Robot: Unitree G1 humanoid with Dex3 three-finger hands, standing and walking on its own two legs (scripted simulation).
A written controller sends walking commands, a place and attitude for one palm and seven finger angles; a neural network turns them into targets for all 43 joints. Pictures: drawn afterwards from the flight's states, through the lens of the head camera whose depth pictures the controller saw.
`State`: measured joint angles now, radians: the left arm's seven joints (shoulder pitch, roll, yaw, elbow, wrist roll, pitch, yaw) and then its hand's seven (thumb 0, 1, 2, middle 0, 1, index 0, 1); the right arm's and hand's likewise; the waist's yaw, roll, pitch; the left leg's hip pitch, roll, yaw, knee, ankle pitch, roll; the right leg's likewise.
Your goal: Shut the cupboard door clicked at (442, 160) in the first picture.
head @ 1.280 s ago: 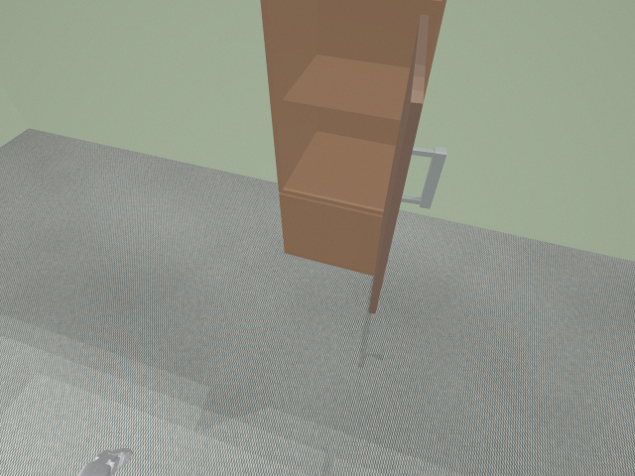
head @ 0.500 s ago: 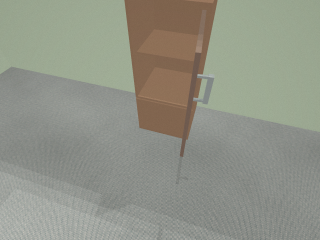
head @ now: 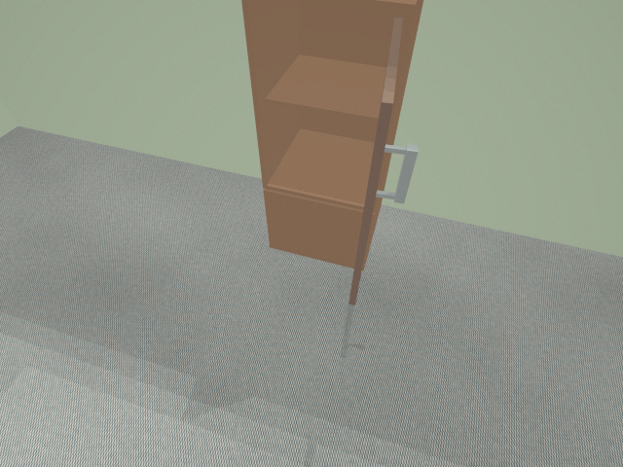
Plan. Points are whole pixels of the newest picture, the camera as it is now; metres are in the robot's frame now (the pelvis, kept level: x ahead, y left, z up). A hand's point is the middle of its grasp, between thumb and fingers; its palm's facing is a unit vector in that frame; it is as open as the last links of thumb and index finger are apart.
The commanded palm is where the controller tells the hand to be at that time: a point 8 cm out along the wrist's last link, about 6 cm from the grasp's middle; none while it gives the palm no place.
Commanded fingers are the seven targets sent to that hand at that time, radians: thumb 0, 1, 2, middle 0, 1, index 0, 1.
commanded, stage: look at it before walking up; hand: left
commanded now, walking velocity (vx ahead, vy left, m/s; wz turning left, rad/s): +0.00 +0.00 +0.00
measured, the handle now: (395, 174) +0.63 -0.13 +0.01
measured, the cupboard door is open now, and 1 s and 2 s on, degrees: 96 96 96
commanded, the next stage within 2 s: walk around to get in front in 0.46 s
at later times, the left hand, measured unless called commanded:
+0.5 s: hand out of the picture +0.08 +0.25 -0.15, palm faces -0.02 -0.94 -0.34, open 7.4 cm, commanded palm none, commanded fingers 0.00 0.90 0.90 -0.20 -0.30 -0.20 -0.30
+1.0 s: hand out of the picture +0.04 +0.17 -0.18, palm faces -0.17 -0.94 -0.30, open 7.4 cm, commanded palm none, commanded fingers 0.00 0.90 0.90 -0.20 -0.30 -0.20 -0.30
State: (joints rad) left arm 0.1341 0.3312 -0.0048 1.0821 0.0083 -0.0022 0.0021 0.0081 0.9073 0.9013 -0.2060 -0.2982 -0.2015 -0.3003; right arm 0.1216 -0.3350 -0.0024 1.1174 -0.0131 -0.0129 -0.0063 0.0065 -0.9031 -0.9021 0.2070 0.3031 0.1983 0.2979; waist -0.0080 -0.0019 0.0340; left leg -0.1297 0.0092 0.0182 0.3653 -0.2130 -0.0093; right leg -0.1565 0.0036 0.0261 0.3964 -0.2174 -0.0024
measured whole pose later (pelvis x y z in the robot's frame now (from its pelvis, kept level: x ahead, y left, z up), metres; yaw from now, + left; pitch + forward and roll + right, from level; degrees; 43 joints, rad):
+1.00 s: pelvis -0.03 -0.03 -0.03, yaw -13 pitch -1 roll +2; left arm 0.26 0.21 0.04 0.96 0.02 0.04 -0.01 0.01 0.91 0.90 -0.20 -0.30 -0.20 -0.30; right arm 0.14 -0.24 -0.05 0.99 -0.02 0.05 -0.02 0.01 -0.90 -0.90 0.21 0.30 0.20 0.30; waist 0.03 0.04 0.10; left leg -0.32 0.10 0.12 0.83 -0.46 -0.05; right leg -0.34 0.02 -0.02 0.72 -0.35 -0.05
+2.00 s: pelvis -0.05 +0.02 -0.01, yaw -49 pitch +1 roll -1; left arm 0.16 0.24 0.07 0.92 0.02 0.08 -0.04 0.01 0.91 0.90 -0.20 -0.30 -0.19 -0.30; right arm 0.27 -0.21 -0.05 0.94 -0.03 0.01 -0.02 0.01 -0.90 -0.90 0.21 0.30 0.20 0.30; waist -0.04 0.00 0.08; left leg -0.21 0.13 0.23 0.54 -0.32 -0.02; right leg -0.35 -0.04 -0.06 0.74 -0.41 0.06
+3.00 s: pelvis +0.09 -0.19 -0.01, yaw -83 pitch +0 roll -1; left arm 0.13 0.20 0.09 0.97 0.03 0.04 -0.04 0.01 0.92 0.90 -0.20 -0.30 -0.19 -0.30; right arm 0.50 -0.12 -0.02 1.09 -0.03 -0.07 -0.03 0.01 -0.91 -0.90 0.20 0.30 0.19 0.30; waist -0.06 -0.02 0.07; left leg 0.08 0.06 0.36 0.33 -0.40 0.00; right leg -0.62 -0.07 -0.11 0.89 -0.15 0.01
